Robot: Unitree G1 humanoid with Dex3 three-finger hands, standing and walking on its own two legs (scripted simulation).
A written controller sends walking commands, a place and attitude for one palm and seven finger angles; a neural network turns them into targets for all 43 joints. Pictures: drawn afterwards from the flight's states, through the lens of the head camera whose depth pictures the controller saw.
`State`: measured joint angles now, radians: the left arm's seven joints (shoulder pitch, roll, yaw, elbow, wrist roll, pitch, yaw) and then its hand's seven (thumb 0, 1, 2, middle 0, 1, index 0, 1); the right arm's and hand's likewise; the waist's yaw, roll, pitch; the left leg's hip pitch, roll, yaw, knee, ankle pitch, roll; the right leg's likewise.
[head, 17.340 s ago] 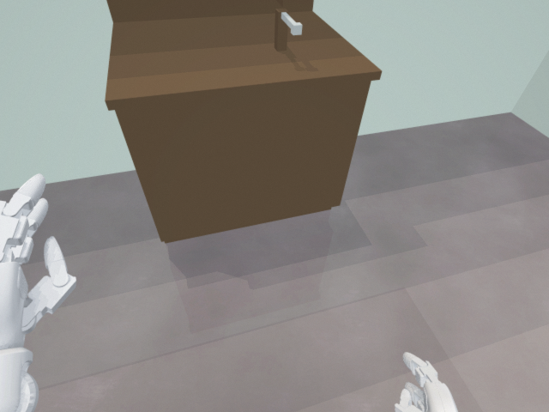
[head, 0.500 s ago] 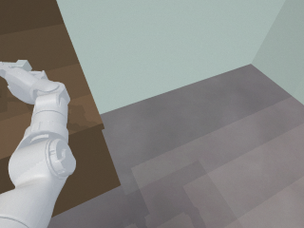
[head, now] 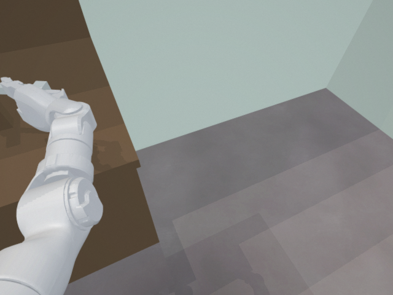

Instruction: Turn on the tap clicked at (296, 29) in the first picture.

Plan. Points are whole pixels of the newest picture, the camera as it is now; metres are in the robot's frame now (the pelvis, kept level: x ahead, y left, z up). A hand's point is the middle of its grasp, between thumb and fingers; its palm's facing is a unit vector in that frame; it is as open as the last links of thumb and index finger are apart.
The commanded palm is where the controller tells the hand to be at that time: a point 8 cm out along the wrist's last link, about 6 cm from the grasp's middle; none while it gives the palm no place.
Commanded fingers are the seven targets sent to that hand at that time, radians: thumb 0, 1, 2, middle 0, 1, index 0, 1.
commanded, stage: lift the hand up off the lever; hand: left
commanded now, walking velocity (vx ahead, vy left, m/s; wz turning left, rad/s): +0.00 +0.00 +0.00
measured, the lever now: (41, 90) +0.54 +0.31 +0.14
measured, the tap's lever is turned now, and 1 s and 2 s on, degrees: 63 63 63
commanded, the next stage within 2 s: draw the hand back beside the body in 1.36 s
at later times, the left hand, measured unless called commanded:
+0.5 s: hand (54, 87) +0.49 +0.25 +0.18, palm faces +0.84 -0.52 -0.13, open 7.8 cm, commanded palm +0.43 +0.25 +0.19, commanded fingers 0.00 0.90 0.90 -0.15 -0.15 -0.15 -0.15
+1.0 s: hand (47, 84) +0.47 +0.24 +0.21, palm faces +0.84 -0.53 -0.12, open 7.8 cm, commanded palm +0.42 +0.25 +0.21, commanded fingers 0.00 0.90 0.90 -0.15 -0.15 -0.15 -0.15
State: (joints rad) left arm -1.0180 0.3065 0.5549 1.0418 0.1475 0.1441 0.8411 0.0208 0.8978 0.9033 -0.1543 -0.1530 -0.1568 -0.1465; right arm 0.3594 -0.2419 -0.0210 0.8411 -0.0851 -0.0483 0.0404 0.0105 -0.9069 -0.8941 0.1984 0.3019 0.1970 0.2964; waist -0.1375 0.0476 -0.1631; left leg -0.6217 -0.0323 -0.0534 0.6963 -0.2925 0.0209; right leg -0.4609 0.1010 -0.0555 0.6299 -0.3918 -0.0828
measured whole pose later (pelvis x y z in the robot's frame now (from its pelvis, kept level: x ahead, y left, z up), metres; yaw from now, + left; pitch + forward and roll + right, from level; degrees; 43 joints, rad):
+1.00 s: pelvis -0.01 -0.01 +0.01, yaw +1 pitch +9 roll +0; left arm -1.00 0.28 0.51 0.91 0.12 0.27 0.82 0.02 0.90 0.90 -0.15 -0.15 -0.16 -0.15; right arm 0.29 -0.24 -0.02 0.84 -0.06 -0.08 0.01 0.01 -0.91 -0.89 0.20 0.30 0.20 0.30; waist -0.09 0.05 -0.15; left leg -0.51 -0.04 -0.06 0.61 -0.25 0.01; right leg -0.36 0.10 -0.06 0.56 -0.36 -0.09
